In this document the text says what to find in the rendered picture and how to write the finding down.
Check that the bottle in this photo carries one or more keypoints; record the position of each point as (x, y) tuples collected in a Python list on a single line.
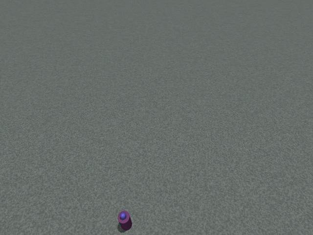
[(125, 220)]

